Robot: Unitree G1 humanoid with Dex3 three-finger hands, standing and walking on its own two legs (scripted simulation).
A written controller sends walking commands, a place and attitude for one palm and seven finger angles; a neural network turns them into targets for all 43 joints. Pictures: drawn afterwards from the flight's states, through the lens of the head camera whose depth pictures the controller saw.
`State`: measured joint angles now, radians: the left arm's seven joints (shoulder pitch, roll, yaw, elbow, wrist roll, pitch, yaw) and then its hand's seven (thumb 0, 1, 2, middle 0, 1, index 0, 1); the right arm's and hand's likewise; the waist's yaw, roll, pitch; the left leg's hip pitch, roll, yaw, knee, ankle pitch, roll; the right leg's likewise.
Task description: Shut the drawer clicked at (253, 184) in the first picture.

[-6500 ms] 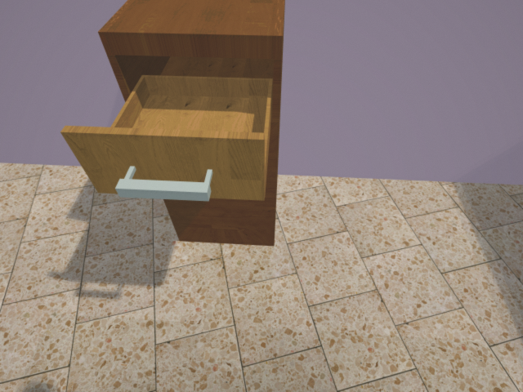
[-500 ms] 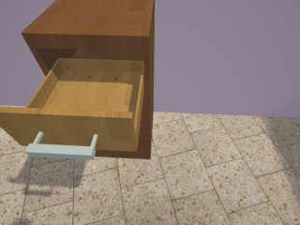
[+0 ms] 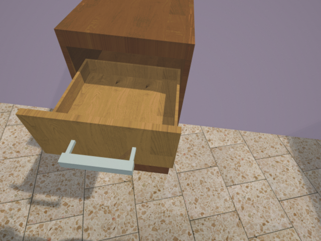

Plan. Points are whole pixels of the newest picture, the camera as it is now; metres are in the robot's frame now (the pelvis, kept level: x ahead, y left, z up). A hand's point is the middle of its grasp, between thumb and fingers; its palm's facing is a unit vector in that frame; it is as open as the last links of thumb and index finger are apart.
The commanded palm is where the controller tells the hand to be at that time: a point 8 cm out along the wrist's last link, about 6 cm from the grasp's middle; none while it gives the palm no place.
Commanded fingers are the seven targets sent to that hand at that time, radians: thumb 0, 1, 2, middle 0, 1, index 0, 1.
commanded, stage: come to a stop and stand still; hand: left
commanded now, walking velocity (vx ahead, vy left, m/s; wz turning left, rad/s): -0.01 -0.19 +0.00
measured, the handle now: (100, 155) +0.31 +0.18 +0.02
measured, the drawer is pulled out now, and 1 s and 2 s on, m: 0.30 0.30 0.30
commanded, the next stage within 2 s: look again from close up in 1.40 s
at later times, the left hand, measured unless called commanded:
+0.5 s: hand out of the picture +0.07 +0.19 -0.17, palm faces -0.02 -0.98 -0.21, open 7.3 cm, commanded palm none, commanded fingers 0.00 0.90 0.90 -0.20 -0.30 -0.20 -0.30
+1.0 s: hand out of the picture +0.06 +0.23 -0.16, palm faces -0.03 -0.97 -0.22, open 7.3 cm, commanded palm none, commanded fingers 0.00 0.90 0.90 -0.20 -0.30 -0.20 -0.30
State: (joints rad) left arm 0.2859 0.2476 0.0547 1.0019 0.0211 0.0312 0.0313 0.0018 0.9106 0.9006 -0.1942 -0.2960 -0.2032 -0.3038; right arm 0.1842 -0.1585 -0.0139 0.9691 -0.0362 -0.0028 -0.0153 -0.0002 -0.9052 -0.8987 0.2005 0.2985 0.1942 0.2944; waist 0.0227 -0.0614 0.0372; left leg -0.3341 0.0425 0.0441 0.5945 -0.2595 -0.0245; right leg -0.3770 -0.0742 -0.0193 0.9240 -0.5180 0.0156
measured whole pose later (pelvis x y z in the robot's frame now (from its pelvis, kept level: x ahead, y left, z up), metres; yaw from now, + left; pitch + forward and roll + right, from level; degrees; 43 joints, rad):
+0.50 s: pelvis +0.02 +0.01 +0.00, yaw -1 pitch +1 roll -1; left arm 0.26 0.17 -0.01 0.99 0.01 -0.01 0.04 0.00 0.92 0.90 -0.20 -0.30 -0.21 -0.30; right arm 0.31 -0.16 -0.01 1.05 -0.03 0.01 -0.02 0.00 -0.91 -0.90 0.20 0.30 0.19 0.29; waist -0.02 0.01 0.02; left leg -0.28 0.03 0.00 0.60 -0.33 -0.01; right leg -0.24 0.01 -0.05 0.56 -0.34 -0.02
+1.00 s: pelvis +0.04 +0.05 +0.01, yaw -3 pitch -1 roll +0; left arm 0.27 0.18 -0.02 1.05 0.01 0.00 0.05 0.00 0.91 0.90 -0.19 -0.30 -0.20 -0.30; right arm 0.16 -0.18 0.00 1.08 -0.01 -0.01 -0.02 0.00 -0.91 -0.90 0.20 0.30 0.20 0.29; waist 0.02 -0.01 0.05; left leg -0.16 -0.03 0.06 0.48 -0.30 0.05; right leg -0.15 -0.05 0.00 0.48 -0.30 0.04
